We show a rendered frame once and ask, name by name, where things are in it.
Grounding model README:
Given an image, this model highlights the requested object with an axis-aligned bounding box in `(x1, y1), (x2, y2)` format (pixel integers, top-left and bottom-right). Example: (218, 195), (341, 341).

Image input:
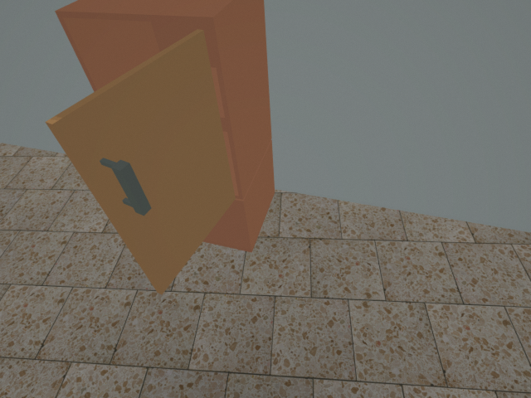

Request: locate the cupboard door
(46, 29), (236, 294)

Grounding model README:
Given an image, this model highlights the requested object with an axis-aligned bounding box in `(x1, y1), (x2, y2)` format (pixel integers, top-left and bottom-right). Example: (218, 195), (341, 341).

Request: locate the handle
(100, 158), (151, 216)

